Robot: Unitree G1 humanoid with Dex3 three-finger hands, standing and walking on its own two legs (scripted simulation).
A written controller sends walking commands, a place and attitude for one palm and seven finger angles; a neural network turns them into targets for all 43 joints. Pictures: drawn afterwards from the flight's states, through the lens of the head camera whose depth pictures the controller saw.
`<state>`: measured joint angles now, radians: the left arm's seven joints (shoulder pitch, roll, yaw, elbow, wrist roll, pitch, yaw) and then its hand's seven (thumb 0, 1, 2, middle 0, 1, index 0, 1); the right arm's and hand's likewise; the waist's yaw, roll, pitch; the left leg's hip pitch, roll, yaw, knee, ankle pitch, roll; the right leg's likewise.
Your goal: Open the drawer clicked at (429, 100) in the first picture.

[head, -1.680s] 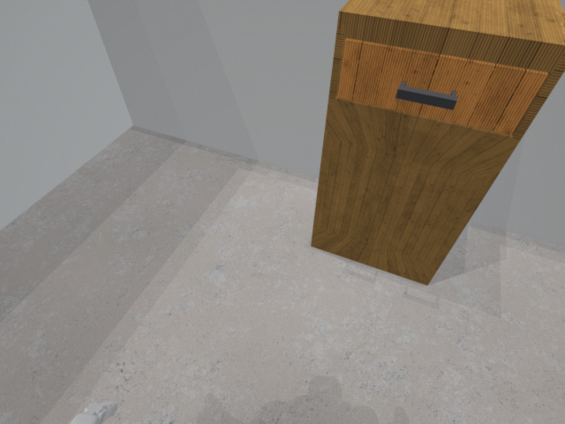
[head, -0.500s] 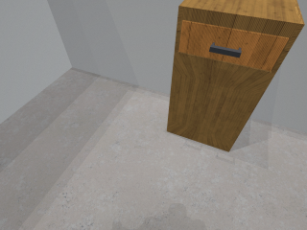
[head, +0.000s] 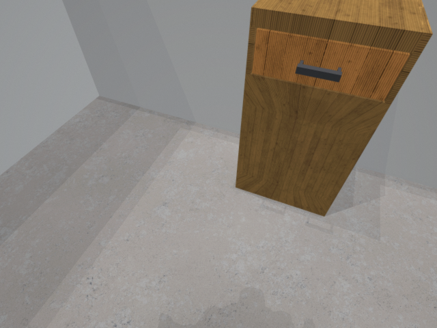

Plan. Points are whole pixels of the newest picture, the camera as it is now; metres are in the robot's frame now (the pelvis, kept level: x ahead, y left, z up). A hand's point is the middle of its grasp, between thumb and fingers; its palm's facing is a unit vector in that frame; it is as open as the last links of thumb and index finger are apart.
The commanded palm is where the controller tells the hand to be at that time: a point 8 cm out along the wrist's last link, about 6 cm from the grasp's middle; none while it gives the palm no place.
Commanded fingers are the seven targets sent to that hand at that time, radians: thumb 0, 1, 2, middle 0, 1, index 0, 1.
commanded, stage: turn to face it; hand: left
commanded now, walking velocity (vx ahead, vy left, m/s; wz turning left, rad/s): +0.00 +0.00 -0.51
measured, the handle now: (319, 69) +0.88 -0.27 +0.04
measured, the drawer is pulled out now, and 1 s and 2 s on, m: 0.00 0.00 0.00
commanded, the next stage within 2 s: take the last steps up to it in 0.62 s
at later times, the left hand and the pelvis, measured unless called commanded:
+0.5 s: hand out of the picture +0.03 +0.17 -0.17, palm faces -0.13 -0.96 -0.25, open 7.4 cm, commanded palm none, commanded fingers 0.00 0.90 0.90 -0.20 -0.30 -0.20 -0.30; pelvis -0.04 -0.01 -0.01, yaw -10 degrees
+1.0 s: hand out of the picture +0.06 +0.24 -0.18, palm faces -0.31 -0.94 -0.18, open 7.4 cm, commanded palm none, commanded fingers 0.00 0.90 0.90 -0.20 -0.30 -0.20 -0.30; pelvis -0.04 +0.05 +0.00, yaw -21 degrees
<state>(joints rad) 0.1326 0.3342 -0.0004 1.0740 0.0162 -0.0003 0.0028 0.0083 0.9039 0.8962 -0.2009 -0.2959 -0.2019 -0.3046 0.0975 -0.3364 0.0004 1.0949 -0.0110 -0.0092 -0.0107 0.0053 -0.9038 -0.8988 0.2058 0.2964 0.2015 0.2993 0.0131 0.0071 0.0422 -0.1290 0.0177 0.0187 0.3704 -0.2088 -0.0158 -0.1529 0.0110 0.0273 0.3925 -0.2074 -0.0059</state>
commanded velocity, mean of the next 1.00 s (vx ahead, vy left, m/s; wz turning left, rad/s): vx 0.09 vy -0.05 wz -0.31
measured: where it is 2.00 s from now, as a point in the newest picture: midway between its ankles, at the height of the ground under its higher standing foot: outside the picture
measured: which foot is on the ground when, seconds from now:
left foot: down 0.00-0.32, up 0.34-0.70, down 0.72-1.00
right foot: down 0.00-0.74, up 0.76-1.00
